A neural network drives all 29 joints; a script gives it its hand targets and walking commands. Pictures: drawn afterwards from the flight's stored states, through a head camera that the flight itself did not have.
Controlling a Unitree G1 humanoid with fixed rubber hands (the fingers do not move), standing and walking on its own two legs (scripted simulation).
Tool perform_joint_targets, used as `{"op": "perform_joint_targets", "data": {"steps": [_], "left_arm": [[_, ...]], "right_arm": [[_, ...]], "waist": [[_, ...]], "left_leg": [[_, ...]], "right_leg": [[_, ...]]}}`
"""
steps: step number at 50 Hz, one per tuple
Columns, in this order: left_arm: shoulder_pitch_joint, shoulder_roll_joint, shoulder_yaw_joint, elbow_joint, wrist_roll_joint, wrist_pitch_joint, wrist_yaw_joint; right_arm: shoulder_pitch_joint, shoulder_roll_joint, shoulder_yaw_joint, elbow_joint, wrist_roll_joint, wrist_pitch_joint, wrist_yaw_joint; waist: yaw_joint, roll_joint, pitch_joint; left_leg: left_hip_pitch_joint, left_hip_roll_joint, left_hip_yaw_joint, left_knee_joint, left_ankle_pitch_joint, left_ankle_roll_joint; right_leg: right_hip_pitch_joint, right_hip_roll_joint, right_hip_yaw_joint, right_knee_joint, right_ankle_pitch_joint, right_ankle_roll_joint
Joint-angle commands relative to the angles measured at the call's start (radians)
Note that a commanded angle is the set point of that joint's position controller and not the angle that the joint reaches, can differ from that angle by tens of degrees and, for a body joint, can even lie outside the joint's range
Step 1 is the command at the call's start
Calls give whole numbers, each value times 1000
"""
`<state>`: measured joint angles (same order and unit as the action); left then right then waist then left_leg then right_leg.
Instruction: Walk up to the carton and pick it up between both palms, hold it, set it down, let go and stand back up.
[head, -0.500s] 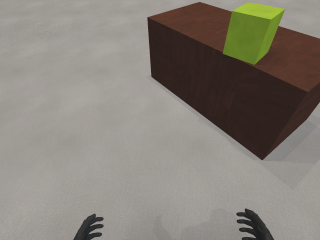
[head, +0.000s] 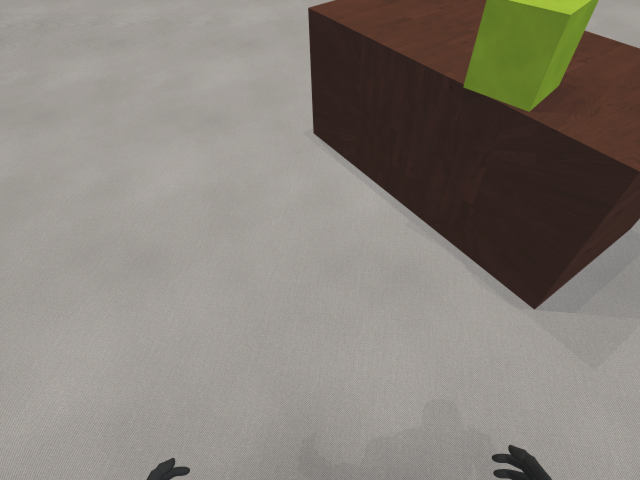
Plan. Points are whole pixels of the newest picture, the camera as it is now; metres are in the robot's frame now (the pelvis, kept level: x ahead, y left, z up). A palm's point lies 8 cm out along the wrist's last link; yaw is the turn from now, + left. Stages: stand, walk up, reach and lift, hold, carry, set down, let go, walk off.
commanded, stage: stand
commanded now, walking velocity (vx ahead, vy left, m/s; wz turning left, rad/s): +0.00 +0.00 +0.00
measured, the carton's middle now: (526, 44) +1.19 -0.58 -0.01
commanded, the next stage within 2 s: none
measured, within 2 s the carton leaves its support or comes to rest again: neither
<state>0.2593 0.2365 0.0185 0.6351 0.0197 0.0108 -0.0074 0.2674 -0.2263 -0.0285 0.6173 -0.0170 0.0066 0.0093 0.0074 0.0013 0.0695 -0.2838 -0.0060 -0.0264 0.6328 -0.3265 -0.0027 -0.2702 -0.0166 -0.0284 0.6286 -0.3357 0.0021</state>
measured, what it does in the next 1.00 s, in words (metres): stands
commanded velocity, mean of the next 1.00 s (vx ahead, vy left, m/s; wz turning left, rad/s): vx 0.00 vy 0.00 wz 0.00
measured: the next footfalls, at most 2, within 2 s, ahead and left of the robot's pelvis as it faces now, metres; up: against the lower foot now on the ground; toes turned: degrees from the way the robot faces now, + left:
none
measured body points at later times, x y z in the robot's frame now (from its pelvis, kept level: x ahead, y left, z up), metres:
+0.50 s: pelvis -0.02 +0.00 +0.00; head -0.01 -0.01 +0.45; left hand +0.09 +0.25 -0.11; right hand +0.11 -0.25 -0.10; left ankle +0.01 +0.12 -0.73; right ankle +0.00 -0.12 -0.73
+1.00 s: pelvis -0.02 -0.01 +0.00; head -0.01 +0.00 +0.45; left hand +0.07 +0.25 -0.11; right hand +0.08 -0.26 -0.11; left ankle +0.01 +0.12 -0.73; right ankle +0.00 -0.12 -0.73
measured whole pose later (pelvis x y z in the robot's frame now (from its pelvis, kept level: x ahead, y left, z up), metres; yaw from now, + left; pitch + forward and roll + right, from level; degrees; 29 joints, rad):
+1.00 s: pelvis -0.02 -0.01 +0.00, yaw +0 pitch -2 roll +0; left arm 0.32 0.25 0.00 0.69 0.01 0.00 -0.01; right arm 0.32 -0.24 -0.01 0.68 -0.01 0.00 0.00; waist 0.01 0.00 0.04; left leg -0.28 0.00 -0.03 0.59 -0.28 -0.01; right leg -0.26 -0.01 -0.03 0.59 -0.29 -0.01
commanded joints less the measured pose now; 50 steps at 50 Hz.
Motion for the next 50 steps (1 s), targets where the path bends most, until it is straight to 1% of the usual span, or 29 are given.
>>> {"op": "perform_joint_targets", "data": {"steps": [1,2,3,4,6,7,8,10,12,14,16,17,18,19,22,23,25,28,29,30,34,35,36,38,40,43,44,47,50], "left_arm": [[-14,127,44,-103,-2,-31,8],[-19,128,44,-108,-4,-33,7],[-9,125,45,-108,-2,-33,7],[-9,119,40,-104,-4,-33,7],[-13,113,38,-106,-2,-34,7],[-16,119,41,-104,-5,-34,8],[5,116,36,-98,-2,-34,7],[5,131,38,-91,0,-36,7],[10,132,38,-99,-1,-39,6],[3,126,33,-100,-4,-42,4],[-3,116,30,-98,-4,-39,6],[-1,126,31,-92,-5,-37,5],[-5,134,34,-90,-5,-35,6],[17,132,31,-88,-5,-34,7],[12,134,34,-92,-5,-36,5],[7,139,35,-92,-6,-36,4],[19,139,34,-84,-6,-37,4],[19,134,30,-83,-3,-38,6],[28,127,29,-79,-1,-38,6],[24,140,33,-73,0,-38,6],[38,137,28,-67,-8,-35,4],[43,140,29,-65,-8,-36,6],[37,146,31,-68,-7,-36,6],[43,142,31,-61,-5,-35,5],[48,133,28,-57,-4,-37,5],[53,141,24,-53,-5,-40,6],[58,138,23,-50,-7,-40,6],[49,145,22,-42,-7,-40,8],[57,146,21,-40,-7,-38,9]], "right_arm": [[-24,-122,-43,-119,1,-32,-7],[-10,-122,-42,-113,2,-31,-7],[-18,-124,-41,-110,-1,-33,-6],[-26,-123,-41,-116,-3,-31,-6],[-21,-126,-41,-117,2,-35,-6],[-20,-125,-41,-120,5,-37,-6],[-35,-127,-41,-114,2,-35,-5],[-14,-127,-38,-116,4,-36,-4],[-21,-130,-38,-117,3,-37,-6],[-11,-129,-36,-117,5,-40,-6],[-27,-134,-40,-112,4,-35,-9],[-11,-133,-41,-112,4,-33,-8],[-8,-131,-40,-105,5,-31,-7],[-6,-132,-41,-103,3,-31,-7],[-8,-134,-39,-98,2,-33,-6],[1,-133,-37,-98,5,-34,-7],[-5,-134,-36,-88,2,-34,-8],[9,-134,-36,-82,3,-37,-8],[7,-136,-33,-76,4,-38,-8],[12,-129,-32,-75,5,-37,-8],[22,-137,-31,-71,4,-33,-8],[23,-143,-33,-66,3,-34,-8],[32,-142,-32,-69,5,-35,-8],[34,-136,-33,-63,7,-37,-9],[30,-141,-29,-60,5,-39,-12],[46,-141,-27,-55,6,-40,-11],[35,-147,-27,-53,4,-39,-12],[52,-133,-26,-46,8,-33,-11],[49,-137,-26,-42,7,-33,-13]], "waist": [[-1,2,-99],[-5,-12,-89],[1,15,-97],[4,13,-78],[1,43,-111],[7,26,-93],[9,39,-73],[-2,5,-64],[5,15,-101],[-5,-1,-133],[-1,-8,-73],[-8,-1,-93],[-9,-27,-58],[-1,-11,-66],[-4,8,-60],[-10,-3,-58],[3,-6,-54],[-2,-11,-84],[1,19,-77],[-4,-7,-95],[5,-16,-6],[7,-17,-22],[-2,-10,-33],[1,1,-59],[4,36,-65],[1,1,-114],[10,4,-104],[-9,-15,-57],[-1,24,-67]], "left_leg": [[17,73,-84,-103,197,39],[6,71,-76,-103,190,38],[14,73,-77,-113,184,38],[11,71,-77,-113,167,38],[-6,77,-91,-135,172,35],[-21,76,-100,-140,169,37],[-10,75,-91,-129,144,34],[1,82,-92,-128,165,39],[29,76,-78,-116,172,36],[43,76,-77,-110,207,36],[26,73,-79,-110,162,34],[25,74,-80,-124,148,32],[21,69,-80,-126,141,34],[25,73,-78,-125,127,34],[15,66,-72,-130,114,31],[8,67,-76,-132,91,31],[12,69,-78,-134,78,34],[17,72,-87,-140,66,33],[2,74,-90,-149,66,36],[8,73,-88,-150,57,33],[-28,74,-91,-165,50,32],[-14,73,-83,-157,69,30],[-20,71,-86,-158,62,30],[-30,74,-95,-174,26,34],[-31,79,-100,-171,44,36],[5,77,-91,-158,85,35],[11,78,-90,-151,96,36],[9,77,-81,-144,117,33],[5,77,-83,-148,135,32]], "right_leg": [[34,-68,75,-102,172,-26],[31,-73,78,-106,169,-29],[31,-69,76,-109,155,-26],[12,-69,82,-115,139,-26],[60,-65,66,-98,159,-27],[65,-65,68,-98,154,-30],[34,-71,78,-117,131,-30],[23,-72,76,-119,134,-28],[29,-73,84,-120,144,-29],[38,-77,80,-117,182,-34],[-2,-78,86,-137,142,-34],[14,-76,83,-134,130,-32],[-5,-77,89,-142,112,-30],[-13,-76,94,-159,90,-31],[-9,-79,104,-163,81,-34],[-11,-80,103,-165,62,-35],[-18,-82,110,-174,40,-38],[-3,-78,105,-170,31,-41],[0,-75,105,-165,44,-41],[18,-77,104,-161,34,-39],[-32,-77,103,-176,28,-34],[-32,-79,104,-182,42,-35],[-24,-76,103,-181,38,-35],[1,-73,101,-168,28,-38],[13,-72,105,-161,42,-40],[30,-73,96,-157,70,-38],[21,-73,97,-151,81,-38],[-7,-83,106,-168,85,-40],[15,-79,95,-159,123,-38]]}}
